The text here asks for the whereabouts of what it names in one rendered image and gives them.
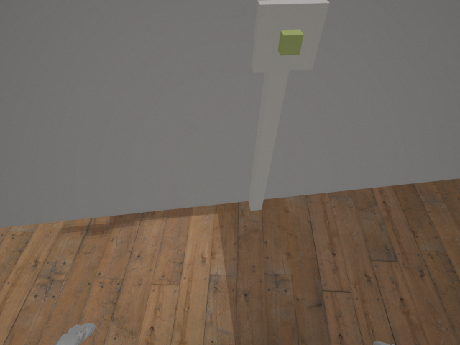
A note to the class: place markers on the button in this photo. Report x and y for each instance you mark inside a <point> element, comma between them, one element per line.
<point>290,42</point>

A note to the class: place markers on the left robot hand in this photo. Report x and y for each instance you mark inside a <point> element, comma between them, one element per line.
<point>76,334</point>

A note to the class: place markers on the panel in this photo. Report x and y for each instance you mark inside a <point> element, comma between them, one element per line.
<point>273,16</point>

